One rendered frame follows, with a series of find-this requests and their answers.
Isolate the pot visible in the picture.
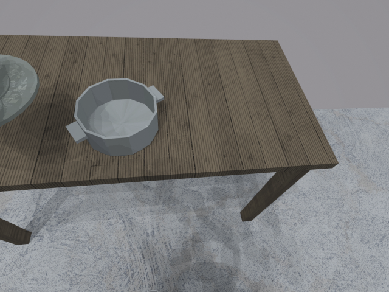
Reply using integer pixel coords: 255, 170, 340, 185
66, 78, 164, 156

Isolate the lid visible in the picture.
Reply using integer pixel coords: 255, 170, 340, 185
0, 54, 40, 127

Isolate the table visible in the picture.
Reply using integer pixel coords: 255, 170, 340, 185
0, 35, 339, 245

